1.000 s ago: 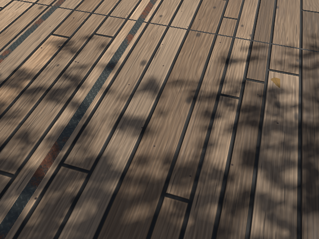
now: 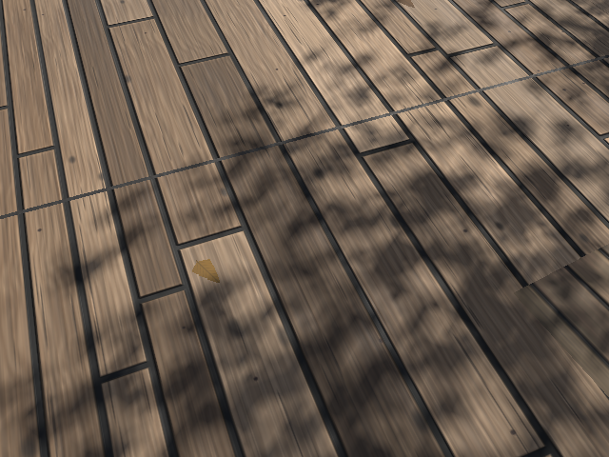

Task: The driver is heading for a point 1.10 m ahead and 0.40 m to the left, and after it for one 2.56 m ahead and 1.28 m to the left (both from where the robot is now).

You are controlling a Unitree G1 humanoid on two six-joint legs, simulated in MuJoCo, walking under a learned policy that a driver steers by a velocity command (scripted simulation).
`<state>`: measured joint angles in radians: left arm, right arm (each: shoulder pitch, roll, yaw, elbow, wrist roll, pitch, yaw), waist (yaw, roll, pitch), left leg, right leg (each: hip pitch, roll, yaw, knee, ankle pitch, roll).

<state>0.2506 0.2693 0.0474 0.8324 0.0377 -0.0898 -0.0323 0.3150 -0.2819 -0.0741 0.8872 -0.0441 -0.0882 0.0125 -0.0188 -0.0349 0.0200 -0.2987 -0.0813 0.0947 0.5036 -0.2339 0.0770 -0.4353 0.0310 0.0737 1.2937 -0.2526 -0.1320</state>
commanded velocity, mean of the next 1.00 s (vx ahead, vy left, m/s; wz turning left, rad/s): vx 0.88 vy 0.00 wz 0.63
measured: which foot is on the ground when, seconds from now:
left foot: down 0.00-0.30, up 0.32-0.74, down 0.76-1.00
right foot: up 0.00-0.28, down 0.30-0.74, up 0.76-1.00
